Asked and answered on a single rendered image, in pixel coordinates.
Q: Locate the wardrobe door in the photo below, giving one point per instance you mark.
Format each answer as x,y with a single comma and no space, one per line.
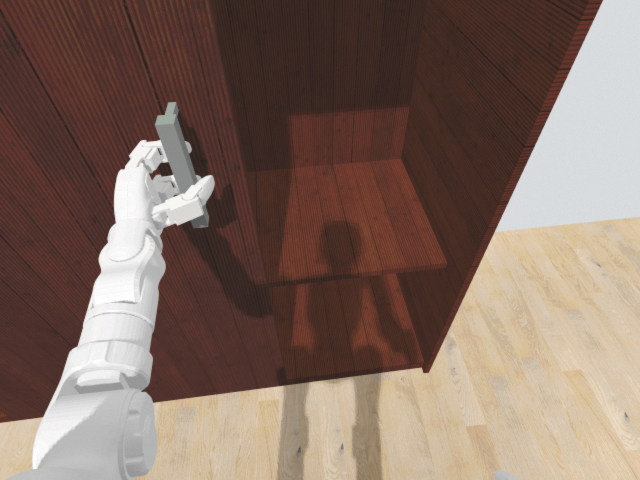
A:
81,84

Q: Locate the robot left forearm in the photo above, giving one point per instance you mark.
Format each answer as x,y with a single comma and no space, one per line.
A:
113,352

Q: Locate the handle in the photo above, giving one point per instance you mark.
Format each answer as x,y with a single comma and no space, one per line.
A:
171,137

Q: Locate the left robot upper arm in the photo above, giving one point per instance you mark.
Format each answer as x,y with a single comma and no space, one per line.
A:
106,435

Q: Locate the robot left hand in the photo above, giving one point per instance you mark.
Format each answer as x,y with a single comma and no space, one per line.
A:
136,194

